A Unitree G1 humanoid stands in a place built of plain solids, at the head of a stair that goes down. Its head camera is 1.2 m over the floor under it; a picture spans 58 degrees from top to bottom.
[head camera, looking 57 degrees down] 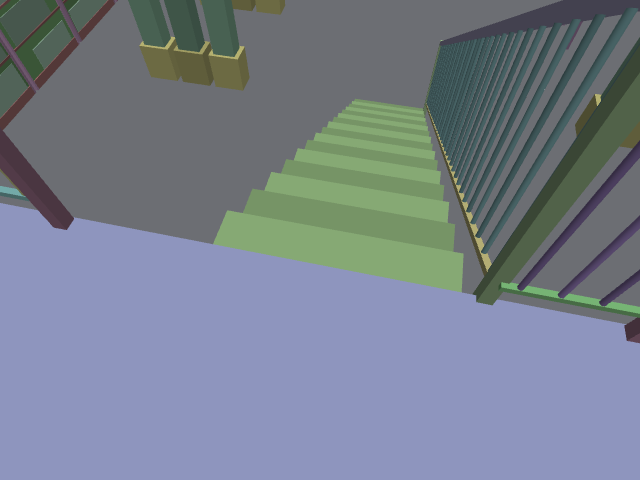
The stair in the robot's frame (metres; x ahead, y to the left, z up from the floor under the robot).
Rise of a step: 0.17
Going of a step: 0.26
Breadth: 0.92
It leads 13 degrees to the right of straight ahead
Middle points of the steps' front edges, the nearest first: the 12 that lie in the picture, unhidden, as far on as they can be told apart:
0.68 -0.03 0.00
0.93 -0.08 -0.17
1.18 -0.14 -0.33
1.43 -0.19 -0.50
1.68 -0.25 -0.66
1.93 -0.31 -0.83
2.18 -0.36 -1.00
2.43 -0.42 -1.16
2.68 -0.47 -1.33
2.93 -0.53 -1.49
3.18 -0.58 -1.66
3.43 -0.64 -1.83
